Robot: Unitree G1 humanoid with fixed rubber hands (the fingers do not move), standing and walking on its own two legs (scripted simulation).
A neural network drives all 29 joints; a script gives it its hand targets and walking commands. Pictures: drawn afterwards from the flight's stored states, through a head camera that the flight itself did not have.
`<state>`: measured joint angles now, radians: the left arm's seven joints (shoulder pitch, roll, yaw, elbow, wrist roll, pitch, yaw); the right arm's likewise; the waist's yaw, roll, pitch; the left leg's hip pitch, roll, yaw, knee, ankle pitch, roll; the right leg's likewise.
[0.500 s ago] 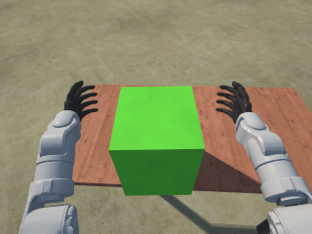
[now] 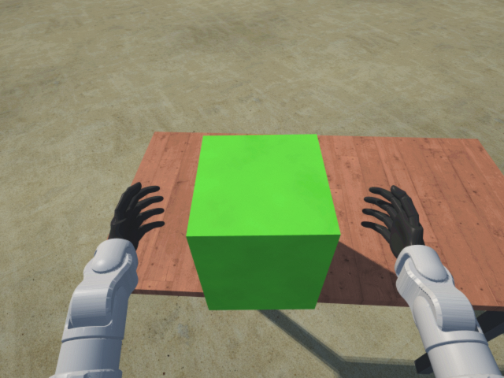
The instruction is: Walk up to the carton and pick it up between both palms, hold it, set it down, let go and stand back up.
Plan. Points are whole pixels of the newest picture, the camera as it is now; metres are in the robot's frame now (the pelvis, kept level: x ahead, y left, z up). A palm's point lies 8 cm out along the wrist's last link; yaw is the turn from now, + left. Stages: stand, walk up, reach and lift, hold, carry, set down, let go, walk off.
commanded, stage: set down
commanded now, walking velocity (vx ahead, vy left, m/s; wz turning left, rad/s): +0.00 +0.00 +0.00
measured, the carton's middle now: (260, 225) +0.38 +0.06 +0.02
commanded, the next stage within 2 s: none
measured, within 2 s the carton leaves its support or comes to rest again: neither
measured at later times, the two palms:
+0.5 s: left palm (126, 295) +0.23 +0.25 +0.03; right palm (408, 308) +0.26 -0.17 +0.02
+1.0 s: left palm (134, 339) +0.18 +0.23 -0.03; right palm (414, 358) +0.20 -0.19 -0.03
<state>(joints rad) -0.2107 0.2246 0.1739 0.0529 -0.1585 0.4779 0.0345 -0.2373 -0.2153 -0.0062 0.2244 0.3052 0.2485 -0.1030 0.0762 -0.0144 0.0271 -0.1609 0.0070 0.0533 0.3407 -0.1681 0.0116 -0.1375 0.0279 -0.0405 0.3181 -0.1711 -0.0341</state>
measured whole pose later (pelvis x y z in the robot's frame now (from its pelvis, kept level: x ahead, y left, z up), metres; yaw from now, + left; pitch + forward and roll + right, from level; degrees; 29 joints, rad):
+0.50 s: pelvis +0.01 +0.00 +0.00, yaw +0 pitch -1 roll +0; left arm 0.15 0.21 0.07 0.13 -0.16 0.03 0.03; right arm 0.17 -0.15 0.03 0.17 0.22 -0.05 -0.04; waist 0.08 -0.02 0.02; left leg -0.12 0.01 0.05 0.32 -0.18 0.01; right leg -0.09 0.03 -0.04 0.30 -0.18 -0.04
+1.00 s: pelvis +0.02 +0.00 +0.00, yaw +0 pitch -3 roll +0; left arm 0.28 0.21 -0.02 0.37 -0.13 -0.25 0.07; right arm 0.27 -0.14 0.06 0.49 0.19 -0.35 0.01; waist 0.07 -0.03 0.03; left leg -0.09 0.01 0.05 0.36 -0.22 0.01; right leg -0.06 0.03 -0.04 0.34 -0.22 -0.04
